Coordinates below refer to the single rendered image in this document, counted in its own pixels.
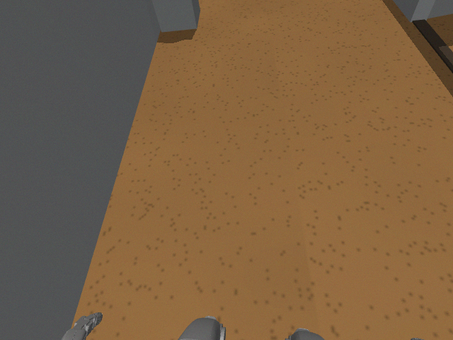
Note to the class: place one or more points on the left robot hand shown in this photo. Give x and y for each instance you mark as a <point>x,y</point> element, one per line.
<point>83,326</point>

